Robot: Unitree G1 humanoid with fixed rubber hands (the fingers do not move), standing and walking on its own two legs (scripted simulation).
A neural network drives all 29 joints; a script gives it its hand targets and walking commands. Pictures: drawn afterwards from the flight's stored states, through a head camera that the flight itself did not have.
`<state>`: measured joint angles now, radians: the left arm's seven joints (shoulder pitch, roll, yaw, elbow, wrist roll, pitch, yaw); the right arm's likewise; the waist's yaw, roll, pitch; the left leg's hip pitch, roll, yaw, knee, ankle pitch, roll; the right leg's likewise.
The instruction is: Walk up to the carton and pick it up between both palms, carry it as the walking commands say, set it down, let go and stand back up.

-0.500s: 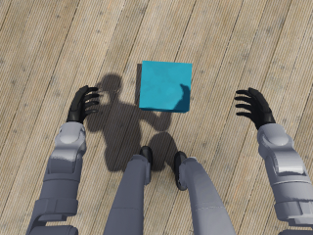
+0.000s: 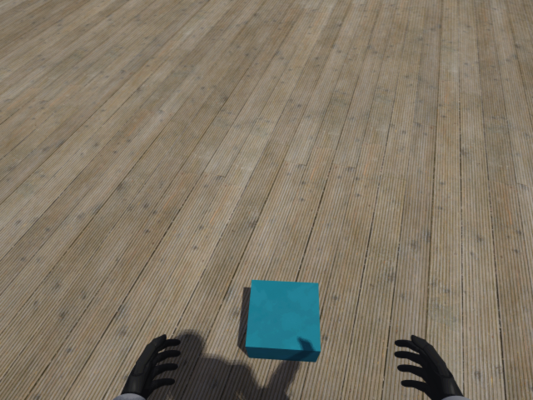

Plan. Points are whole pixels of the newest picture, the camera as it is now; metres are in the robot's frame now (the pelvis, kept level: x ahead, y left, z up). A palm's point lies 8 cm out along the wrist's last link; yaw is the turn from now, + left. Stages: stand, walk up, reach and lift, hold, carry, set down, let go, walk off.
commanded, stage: let go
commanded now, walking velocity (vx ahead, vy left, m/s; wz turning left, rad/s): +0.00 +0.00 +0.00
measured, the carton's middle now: (283, 320) +0.45 -0.01 -0.69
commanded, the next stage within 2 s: stand in 0.44 s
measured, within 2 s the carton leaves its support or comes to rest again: neither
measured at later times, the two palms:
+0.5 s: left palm out of the picture +0.16 +0.24 -0.07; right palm (443, 392) +0.17 -0.22 -0.07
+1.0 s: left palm out of the picture +0.06 +0.30 -0.10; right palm out of the picture +0.09 -0.27 -0.09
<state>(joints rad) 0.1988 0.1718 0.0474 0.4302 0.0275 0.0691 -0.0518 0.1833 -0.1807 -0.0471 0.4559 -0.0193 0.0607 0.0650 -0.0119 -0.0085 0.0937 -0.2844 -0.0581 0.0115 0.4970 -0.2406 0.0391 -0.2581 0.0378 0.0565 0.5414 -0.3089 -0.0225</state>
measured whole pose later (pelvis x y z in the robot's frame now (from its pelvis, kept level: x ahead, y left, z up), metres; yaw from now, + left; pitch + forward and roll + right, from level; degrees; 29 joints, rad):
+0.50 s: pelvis +0.01 +0.01 +0.00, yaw +1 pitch -5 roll +0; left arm 0.25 0.21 0.02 0.52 0.01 0.10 -0.03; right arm 0.21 -0.20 -0.03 0.54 -0.02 0.11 0.04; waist -0.01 0.00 0.04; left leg -0.14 -0.06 0.00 0.51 -0.28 0.05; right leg -0.09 0.04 0.05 0.50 -0.33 -0.01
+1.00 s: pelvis +0.00 +0.01 +0.00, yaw +1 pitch -3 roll -1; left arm 0.33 0.31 0.04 0.88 0.04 -0.02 0.00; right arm 0.28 -0.32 -0.04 0.88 -0.04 -0.03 0.00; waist 0.00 0.00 -0.13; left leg -0.18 -0.06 -0.01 0.48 -0.25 0.06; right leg -0.12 0.03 0.04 0.46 -0.29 -0.01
